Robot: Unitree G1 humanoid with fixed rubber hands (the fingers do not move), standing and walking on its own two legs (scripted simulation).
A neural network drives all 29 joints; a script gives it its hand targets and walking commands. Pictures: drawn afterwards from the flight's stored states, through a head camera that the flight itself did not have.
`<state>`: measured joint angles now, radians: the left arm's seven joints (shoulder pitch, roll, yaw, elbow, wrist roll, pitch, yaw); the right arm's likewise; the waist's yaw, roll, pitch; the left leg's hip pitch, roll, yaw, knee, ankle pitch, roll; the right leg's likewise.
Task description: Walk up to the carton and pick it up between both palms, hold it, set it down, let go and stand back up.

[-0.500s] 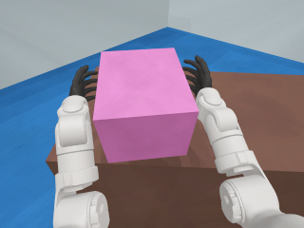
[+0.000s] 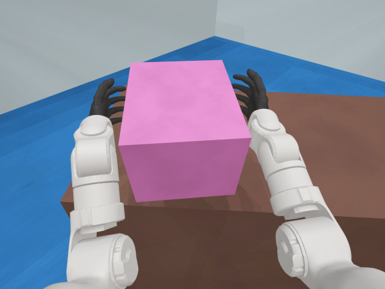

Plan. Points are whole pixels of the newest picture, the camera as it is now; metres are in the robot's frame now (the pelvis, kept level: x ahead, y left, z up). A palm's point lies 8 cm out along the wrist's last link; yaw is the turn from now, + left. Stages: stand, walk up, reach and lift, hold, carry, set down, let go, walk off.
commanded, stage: hold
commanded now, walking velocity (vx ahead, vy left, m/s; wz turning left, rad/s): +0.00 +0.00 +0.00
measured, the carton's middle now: (181, 127) +0.39 +0.01 +0.17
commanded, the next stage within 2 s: none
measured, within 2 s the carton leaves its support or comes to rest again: neither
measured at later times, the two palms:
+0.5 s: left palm (100, 122) +0.36 +0.16 +0.21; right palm (254, 110) +0.37 -0.13 +0.22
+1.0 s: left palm (102, 121) +0.36 +0.16 +0.22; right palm (257, 110) +0.37 -0.14 +0.23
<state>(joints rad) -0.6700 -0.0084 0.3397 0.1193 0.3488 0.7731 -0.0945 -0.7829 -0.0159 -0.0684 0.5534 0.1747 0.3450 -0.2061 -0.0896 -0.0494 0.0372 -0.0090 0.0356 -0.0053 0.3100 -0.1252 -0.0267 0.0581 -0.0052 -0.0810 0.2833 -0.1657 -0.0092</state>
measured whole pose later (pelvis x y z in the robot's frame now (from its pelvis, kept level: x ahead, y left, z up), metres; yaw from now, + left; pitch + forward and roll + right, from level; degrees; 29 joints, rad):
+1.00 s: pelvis +0.00 +0.00 +0.00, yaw +0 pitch -11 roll +0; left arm -0.65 -0.02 0.34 0.09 0.35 0.78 -0.09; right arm -0.77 -0.02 -0.05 0.54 0.19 0.36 -0.21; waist -0.09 -0.05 0.04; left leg 0.01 0.04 0.00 0.31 -0.13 -0.03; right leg 0.08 0.00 -0.08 0.28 -0.17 -0.01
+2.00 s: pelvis +0.00 +0.00 +0.00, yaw +0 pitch -11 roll +0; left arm -0.65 -0.02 0.34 0.10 0.35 0.78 -0.09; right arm -0.78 -0.03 -0.04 0.54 0.19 0.36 -0.21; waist -0.09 -0.05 0.05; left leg 0.01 0.04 0.00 0.31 -0.13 -0.03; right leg 0.08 0.00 -0.08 0.28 -0.17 -0.01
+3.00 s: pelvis +0.00 +0.00 +0.00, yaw +0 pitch -10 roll +0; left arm -0.65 -0.01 0.33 0.10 0.34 0.78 -0.09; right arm -0.77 -0.02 -0.05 0.54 0.20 0.36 -0.22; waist -0.09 -0.05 0.04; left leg 0.00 0.03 0.00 0.31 -0.13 -0.02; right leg 0.07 0.00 -0.07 0.29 -0.18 -0.01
